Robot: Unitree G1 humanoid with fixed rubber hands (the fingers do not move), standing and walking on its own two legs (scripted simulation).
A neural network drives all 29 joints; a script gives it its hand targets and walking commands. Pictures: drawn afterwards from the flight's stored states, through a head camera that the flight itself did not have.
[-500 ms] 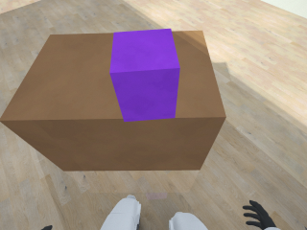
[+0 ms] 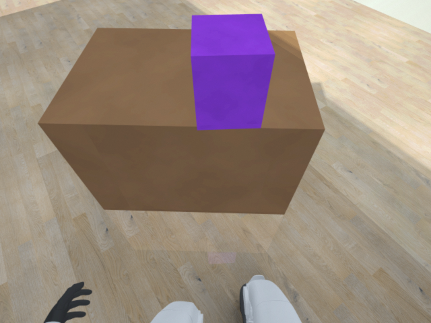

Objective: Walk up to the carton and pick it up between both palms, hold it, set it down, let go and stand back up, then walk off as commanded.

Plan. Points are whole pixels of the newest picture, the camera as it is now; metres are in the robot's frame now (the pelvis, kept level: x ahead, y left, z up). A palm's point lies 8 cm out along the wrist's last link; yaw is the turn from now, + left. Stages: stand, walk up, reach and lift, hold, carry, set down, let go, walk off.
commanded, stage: walk off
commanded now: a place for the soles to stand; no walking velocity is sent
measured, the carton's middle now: (228, 74) +0.75 -0.02 +0.01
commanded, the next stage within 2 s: stand in 1.60 s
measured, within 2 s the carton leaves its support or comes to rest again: neither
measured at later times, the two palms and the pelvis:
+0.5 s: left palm out of the picture -0.11 +0.29 -0.10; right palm out of the picture -0.03 -0.32 -0.09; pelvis -0.14 -0.02 +0.00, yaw -2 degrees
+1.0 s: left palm out of the picture -0.08 +0.31 -0.10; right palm out of the picture -0.12 -0.30 -0.08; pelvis -0.15 +0.00 +0.02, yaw -2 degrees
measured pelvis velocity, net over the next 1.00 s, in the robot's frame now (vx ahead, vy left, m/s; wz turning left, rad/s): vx -0.15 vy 0.00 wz -0.03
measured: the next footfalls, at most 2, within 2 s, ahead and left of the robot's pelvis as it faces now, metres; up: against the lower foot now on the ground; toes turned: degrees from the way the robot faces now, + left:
right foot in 0.40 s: -0.09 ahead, -0.12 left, +0.00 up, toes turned +4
left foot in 0.78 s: -0.10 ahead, +0.12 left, +0.00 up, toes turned -6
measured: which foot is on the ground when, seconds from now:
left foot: down 0.00-0.44, up 0.46-0.76, down 0.78-1.00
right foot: up 0.00-0.38, down 0.40-0.80, up 0.82-1.00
